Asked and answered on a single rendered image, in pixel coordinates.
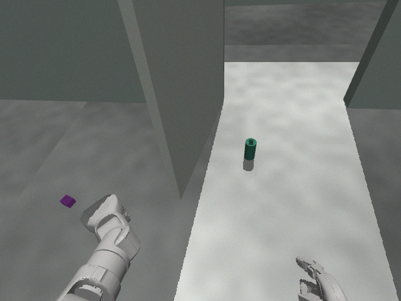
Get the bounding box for left robot hand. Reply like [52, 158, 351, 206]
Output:
[80, 194, 130, 233]

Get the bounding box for left robot arm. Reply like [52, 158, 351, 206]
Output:
[56, 212, 141, 301]

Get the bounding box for right robot hand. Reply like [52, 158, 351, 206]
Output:
[296, 256, 348, 301]

